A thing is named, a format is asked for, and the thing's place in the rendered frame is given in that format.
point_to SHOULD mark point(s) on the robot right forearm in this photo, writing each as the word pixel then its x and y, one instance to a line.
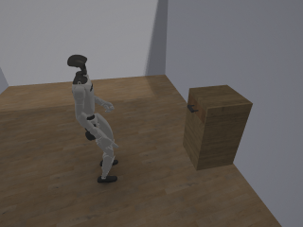
pixel 90 127

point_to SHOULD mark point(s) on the robot left forearm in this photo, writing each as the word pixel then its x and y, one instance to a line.
pixel 99 101

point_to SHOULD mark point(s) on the humanoid robot torso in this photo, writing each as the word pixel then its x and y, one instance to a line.
pixel 89 101

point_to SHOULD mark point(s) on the cabinet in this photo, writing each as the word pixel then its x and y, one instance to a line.
pixel 215 143

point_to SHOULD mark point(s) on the robot left thigh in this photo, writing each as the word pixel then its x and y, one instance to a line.
pixel 104 126

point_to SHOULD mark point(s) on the handle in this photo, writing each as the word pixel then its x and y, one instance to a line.
pixel 190 108

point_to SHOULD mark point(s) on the right robot upper arm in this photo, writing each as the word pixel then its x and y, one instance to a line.
pixel 79 96

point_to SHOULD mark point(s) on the left robot hand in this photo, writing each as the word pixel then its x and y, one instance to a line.
pixel 107 105

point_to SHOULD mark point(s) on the right robot hand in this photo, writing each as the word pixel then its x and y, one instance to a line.
pixel 106 142

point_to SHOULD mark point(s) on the drawer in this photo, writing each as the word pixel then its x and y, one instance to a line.
pixel 201 112

